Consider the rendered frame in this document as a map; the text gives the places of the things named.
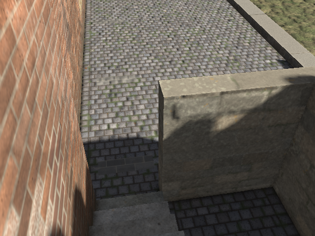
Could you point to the stairs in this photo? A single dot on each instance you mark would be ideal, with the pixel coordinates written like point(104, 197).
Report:
point(145, 214)

